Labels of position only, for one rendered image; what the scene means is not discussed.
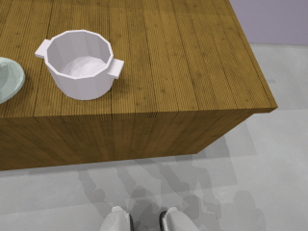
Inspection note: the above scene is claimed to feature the table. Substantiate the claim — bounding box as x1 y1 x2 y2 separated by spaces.
0 0 278 171

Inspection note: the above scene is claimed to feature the pot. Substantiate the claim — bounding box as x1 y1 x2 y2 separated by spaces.
35 29 124 100

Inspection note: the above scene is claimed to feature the lid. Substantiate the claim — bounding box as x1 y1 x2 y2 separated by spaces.
0 57 25 104

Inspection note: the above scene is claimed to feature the left robot thigh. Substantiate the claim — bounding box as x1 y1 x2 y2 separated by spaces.
98 211 131 231

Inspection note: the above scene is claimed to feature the left robot shin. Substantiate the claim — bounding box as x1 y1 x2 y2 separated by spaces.
112 206 124 212

